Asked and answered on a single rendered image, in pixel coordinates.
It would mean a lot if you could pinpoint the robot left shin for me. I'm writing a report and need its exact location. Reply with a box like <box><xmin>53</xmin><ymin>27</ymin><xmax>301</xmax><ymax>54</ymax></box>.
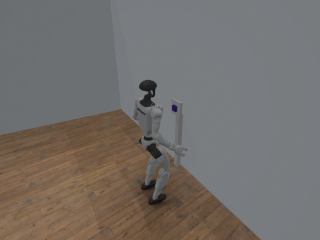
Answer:
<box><xmin>145</xmin><ymin>156</ymin><xmax>158</xmax><ymax>185</ymax></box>

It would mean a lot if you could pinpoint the robot right forearm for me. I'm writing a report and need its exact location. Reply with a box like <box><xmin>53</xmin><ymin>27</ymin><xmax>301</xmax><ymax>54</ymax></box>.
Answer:
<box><xmin>155</xmin><ymin>133</ymin><xmax>177</xmax><ymax>151</ymax></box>

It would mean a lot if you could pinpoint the right robot foot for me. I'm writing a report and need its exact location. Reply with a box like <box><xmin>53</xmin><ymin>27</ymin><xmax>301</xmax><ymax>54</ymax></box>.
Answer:
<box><xmin>148</xmin><ymin>194</ymin><xmax>166</xmax><ymax>205</ymax></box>

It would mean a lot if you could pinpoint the right robot upper arm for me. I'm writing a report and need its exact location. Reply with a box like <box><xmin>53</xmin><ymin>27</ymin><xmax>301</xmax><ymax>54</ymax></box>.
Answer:
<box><xmin>150</xmin><ymin>107</ymin><xmax>163</xmax><ymax>140</ymax></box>

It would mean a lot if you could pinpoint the left robot upper arm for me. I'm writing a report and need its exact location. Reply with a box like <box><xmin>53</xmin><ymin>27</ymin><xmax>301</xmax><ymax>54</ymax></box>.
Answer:
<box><xmin>133</xmin><ymin>98</ymin><xmax>143</xmax><ymax>121</ymax></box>

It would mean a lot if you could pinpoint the panel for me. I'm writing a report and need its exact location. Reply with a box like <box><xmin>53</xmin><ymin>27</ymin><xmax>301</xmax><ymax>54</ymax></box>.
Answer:
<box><xmin>171</xmin><ymin>98</ymin><xmax>183</xmax><ymax>167</ymax></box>

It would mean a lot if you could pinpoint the button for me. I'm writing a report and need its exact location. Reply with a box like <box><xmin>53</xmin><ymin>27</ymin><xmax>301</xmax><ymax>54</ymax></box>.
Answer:
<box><xmin>172</xmin><ymin>104</ymin><xmax>177</xmax><ymax>112</ymax></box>

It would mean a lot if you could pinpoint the right robot hand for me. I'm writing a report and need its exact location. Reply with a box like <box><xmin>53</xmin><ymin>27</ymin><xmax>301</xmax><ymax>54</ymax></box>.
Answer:
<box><xmin>174</xmin><ymin>145</ymin><xmax>188</xmax><ymax>157</ymax></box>

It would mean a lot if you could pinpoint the left robot hand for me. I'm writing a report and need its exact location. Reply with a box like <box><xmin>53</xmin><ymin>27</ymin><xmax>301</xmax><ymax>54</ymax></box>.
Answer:
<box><xmin>156</xmin><ymin>105</ymin><xmax>163</xmax><ymax>114</ymax></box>

